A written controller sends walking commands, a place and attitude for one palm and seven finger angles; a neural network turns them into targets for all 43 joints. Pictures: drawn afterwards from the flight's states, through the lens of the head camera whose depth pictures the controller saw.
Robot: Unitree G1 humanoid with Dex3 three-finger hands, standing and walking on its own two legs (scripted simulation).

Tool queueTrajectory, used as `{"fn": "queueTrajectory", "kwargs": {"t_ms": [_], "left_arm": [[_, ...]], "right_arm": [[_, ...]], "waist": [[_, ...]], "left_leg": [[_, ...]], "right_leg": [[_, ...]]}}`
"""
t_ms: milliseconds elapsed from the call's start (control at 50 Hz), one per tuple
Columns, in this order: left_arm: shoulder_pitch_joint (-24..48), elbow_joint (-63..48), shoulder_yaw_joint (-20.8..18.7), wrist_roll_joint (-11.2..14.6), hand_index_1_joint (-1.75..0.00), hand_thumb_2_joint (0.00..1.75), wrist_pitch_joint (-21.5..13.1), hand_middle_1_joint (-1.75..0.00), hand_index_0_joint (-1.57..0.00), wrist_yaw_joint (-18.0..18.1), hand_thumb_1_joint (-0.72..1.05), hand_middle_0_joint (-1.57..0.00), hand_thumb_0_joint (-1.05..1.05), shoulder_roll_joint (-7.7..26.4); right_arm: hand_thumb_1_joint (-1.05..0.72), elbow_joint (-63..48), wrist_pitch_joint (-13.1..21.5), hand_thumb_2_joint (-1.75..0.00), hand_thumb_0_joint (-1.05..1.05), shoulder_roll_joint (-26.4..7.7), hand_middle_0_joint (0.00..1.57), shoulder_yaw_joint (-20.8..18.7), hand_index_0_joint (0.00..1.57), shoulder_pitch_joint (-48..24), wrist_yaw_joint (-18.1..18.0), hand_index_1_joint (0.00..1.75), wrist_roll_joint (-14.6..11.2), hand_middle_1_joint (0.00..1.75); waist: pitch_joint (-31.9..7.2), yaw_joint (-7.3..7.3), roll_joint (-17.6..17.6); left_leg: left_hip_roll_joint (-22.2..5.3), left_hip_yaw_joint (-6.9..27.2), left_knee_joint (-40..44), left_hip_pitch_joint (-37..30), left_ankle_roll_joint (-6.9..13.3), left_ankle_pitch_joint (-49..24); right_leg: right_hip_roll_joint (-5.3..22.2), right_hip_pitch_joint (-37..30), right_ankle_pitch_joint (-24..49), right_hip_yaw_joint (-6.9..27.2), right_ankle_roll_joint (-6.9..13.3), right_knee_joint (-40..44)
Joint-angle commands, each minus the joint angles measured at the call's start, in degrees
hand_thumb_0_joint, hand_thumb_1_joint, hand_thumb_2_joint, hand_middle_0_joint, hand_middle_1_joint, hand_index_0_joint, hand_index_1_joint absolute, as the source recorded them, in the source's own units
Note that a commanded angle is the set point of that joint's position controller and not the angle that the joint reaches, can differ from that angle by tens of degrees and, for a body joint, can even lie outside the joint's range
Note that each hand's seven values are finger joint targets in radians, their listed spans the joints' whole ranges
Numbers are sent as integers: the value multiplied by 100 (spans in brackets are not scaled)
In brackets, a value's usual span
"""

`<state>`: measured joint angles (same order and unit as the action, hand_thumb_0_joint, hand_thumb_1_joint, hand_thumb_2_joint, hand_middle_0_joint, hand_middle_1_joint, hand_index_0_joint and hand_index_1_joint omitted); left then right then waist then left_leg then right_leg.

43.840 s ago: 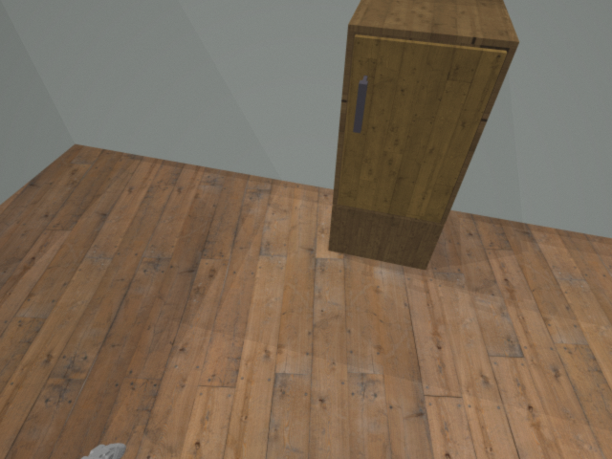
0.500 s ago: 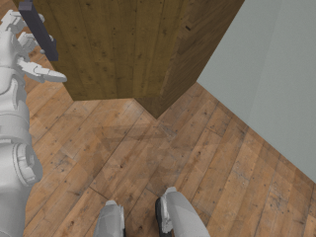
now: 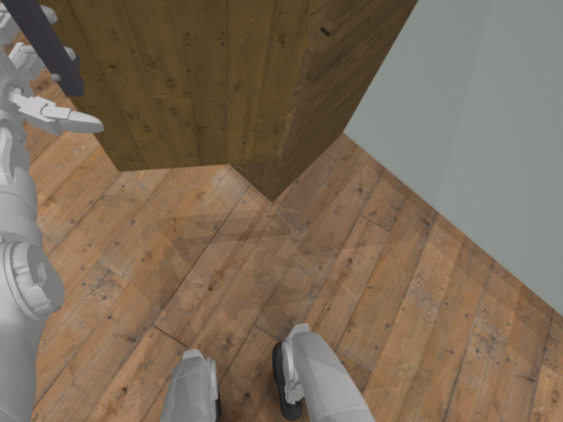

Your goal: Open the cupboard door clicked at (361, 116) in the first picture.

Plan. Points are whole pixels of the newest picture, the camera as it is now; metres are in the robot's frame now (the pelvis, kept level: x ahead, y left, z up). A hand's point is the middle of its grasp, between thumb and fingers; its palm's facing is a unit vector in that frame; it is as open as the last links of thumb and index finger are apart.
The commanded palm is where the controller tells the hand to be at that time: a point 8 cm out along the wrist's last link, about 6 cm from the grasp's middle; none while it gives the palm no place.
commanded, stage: close the thumb around the handle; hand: left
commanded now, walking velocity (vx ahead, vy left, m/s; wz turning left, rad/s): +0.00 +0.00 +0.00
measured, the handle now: (50, 34) +0.61 +0.22 +0.06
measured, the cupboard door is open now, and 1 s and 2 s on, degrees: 51 51 95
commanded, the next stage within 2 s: pull the door open along its arc in 0.76 s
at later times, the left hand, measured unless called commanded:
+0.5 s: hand (57, 76) +0.55 +0.21 +0.06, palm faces +0.01 -1.00 -0.01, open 8.7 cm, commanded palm +0.53 +0.24 +0.06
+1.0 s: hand (71, 80) +0.54 +0.20 +0.06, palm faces +0.03 -1.00 -0.02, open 5.9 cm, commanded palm +0.51 +0.24 +0.06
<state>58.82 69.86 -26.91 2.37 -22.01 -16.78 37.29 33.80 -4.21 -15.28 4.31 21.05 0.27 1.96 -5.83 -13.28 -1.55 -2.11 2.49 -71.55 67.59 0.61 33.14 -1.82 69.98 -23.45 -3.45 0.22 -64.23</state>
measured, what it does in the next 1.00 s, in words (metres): stands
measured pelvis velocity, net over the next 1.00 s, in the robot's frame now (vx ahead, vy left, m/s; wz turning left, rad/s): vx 0.01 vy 0.00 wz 0.00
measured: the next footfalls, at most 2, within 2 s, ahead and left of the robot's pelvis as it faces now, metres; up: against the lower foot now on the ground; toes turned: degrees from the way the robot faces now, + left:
none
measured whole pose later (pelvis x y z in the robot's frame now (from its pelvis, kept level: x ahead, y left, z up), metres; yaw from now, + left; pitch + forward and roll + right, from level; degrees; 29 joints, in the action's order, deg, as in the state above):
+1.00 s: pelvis +0.01 +0.00 +0.00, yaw +0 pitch +28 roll -4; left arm 55.0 66.4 -25.8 3.3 -22.9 -14.0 32.8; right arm 34.0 -4.6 -14.8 3.4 21.4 1.0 2.3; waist -6.6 -12.6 -1.9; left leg -2.1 2.1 -70.3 65.4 0.5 33.3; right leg -1.9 68.2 -23.7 -2.9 0.2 -63.4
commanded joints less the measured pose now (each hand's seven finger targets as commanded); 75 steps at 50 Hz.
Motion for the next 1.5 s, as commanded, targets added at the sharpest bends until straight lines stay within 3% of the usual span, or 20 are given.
{"fn": "queueTrajectory", "kwargs": {"t_ms": [0,40,140,160,340,540,600,720,760,820,840,860,920,1060,1260,1280,1300,1320,1380,1480], "left_arm": [[2398,-1417,-174,129,-120,30,-404,-120,-30,-55,-50,-30,0,1628],[2257,-1452,-211,182,-120,30,-432,-120,-30,-84,-50,-30,0,1590],[2115,-1506,37,249,-123,42,-329,-123,-32,-149,-22,-32,0,1200],[2085,-1539,-67,237,-124,44,-321,-124,-32,-129,-16,-32,0,1347],[2434,-1542,304,183,-129,66,-478,-129,-36,103,34,-36,0,812],[2128,-1483,-51,70,-135,90,-518,-135,-40,279,90,-40,0,1179],[2194,-1742,111,91,-135,90,-573,-135,-40,262,90,-40,0,981],[2233,-1384,-39,139,-135,90,-453,-135,-40,261,90,-40,0,1158],[2283,-1441,-199,62,-135,90,-509,-135,-40,288,90,-40,0,1445],[2147,-1514,-191,40,-135,90,-541,-135,-40,272,90,-40,0,1432],[2064,-1417,-154,71,-135,90,-546,-135,-40,260,90,-40,0,1333],[2350,-1653,188,128,-135,90,-572,-135,-40,247,90,-40,0,898],[1870,-1631,-43,225,-135,90,-554,-135,-40,226,90,-40,0,1040],[539,-2369,38,349,-135,90,-574,-135,-40,196,90,-40,0,766],[-2605,-4110,700,933,-135,90,-559,-135,-40,334,90,-40,0,-762],[-2829,-4435,-98,1218,-135,90,-556,-135,-40,1166,90,-40,0,-797],[-3207,-4466,356,1101,-135,90,-528,-135,-40,1583,90,-40,0,-1351],[-3456,-4592,459,1051,-135,90,-526,-135,-40,1861,90,-40,0,-1573],[-4091,-5116,487,758,-135,90,-649,-135,-40,2600,90,-40,0,-1752],[-4323,-5573,1070,145,-135,90,-750,-135,-40,3725,90,-40,0,-2490]], "right_arm": [[-90,-134,84,-90,0,-1130,20,-424,20,1239,-57,30,8,30],[-90,-158,78,-90,0,-1145,20,-438,20,1266,-50,30,13,30],[-90,-143,38,-90,0,-1131,20,-457,20,1251,-21,30,-6,30],[-90,-113,21,-90,0,-1153,20,-464,20,1267,-24,30,-6,30],[-90,-12,64,-90,0,-1123,20,-482,20,1279,-12,30,53,30],[-90,-136,-25,-90,0,-1096,20,-468,20,1282,24,30,75,30],[-90,-136,-39,-90,0,-1064,20,-493,20,1252,45,30,64,30],[-90,-110,-36,-90,0,-1071,20,-458,20,1228,-9,30,24,30],[-90,-111,-22,-90,0,-1079,20,-448,20,1246,-32,30,31,30],[-90,-149,-6,-90,0,-1056,20,-445,20,1221,-31,30,39,30],[-90,-169,0,-90,0,-1045,20,-446,20,1244,-24,30,36,30],[-90,-140,18,-90,0,-1023,20,-462,20,1208,-11,30,42,30],[-90,-153,32,-90,0,-1061,20,-497,20,1217,15,30,30,30],[-90,-365,25,-90,0,-1011,20,-570,20,1048,68,30,-56,30],[-90,-824,200,-90,0,-815,20,-693,20,452,180,30,-241,30],[-90,-900,245,-90,0,-705,20,-731,20,290,190,30,-194,30],[-90,-892,297,-90,0,-665,20,-715,20,163,244,30,-181,30],[-90,-892,332,-90,0,-644,20,-719,20,101,278,30,-183,30],[-90,-943,352,-90,0,-550,20,-731,20,-41,317,30,-73,30],[-90,-976,308,-90,0,-344,20,-702,20,-400,278,30,113,30]], "waist": [[-3573,29,-1200],[-3633,22,-1110],[-3338,2,-1255],[-3369,60,-1182],[-3047,-74,-1354],[-3366,80,-1164],[-3528,79,-1337],[-3084,-14,-810],[-3228,54,-960],[-3393,105,-1100],[-3340,93,-1051],[-3407,-36,-1155],[-3552,121,-1023],[-3680,468,-945],[-2967,940,-267],[-2792,1314,-142],[-2621,1221,-267],[-2434,1214,-31],[-2491,1408,-47],[-2300,1468,188]], "left_leg": [[73,91,717,-1840,90,-2667],[64,125,718,-1993,87,-2877],[33,171,819,-2259,45,-3009],[17,197,843,-2302,22,-3016],[1,363,919,-2743,-95,-3163],[24,272,832,-2505,-63,-3414],[16,272,838,-2690,-108,-3600],[67,132,872,-1911,52,-2733],[80,135,849,-1951,52,-2785],[79,102,805,-2010,40,-2970],[82,120,810,-2041,40,-3020],[69,141,802,-2208,24,-3032],[82,74,810,-2131,23,-2997],[106,-41,1051,-2360,18,-3271],[176,-300,1568,-2146,39,-3168],[190,-317,1656,-1920,-33,-2962],[212,-348,1681,-1953,-68,-2782],[192,-341,1720,-1956,-84,-2716],[228,-380,1732,-1976,-131,-2854],[266,-369,1655,-1915,-151,-2648]], "right_leg": [[-58,-2356,1823,212,106,457],[-84,-2327,1947,174,124,435],[-92,-2036,1829,88,128,511],[-90,-2055,1791,76,116,518],[-91,-1422,1386,-52,154,539],[-94,-1940,1849,19,152,449],[-85,-1990,1961,26,132,463],[-82,-2294,1806,126,86,559],[-71,-2340,1856,159,99,520],[-57,-2408,2026,177,111,470],[-72,-2359,2032,153,127,467],[-66,-2211,2007,144,98,478],[-70,-2494,2100,178,103,524],[-71,-3033,2487,195,122,631],[-5,-3856,2800,190,118,889],[-7,-3861,2588,100,110,916],[-6,-3734,2412,99,103,922],[9,-3642,2302,46,107,935],[71,-3890,2491,96,162,808],[174,-3942,2500,177,195,736]]}}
